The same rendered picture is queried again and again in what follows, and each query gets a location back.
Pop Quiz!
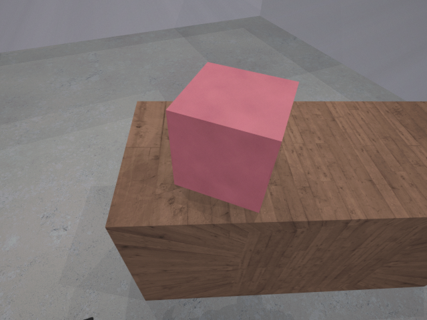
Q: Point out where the pedestal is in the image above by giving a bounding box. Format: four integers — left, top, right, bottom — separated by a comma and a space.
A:
105, 101, 427, 301

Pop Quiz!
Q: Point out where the carton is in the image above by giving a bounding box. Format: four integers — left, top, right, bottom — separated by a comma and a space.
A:
166, 62, 299, 213

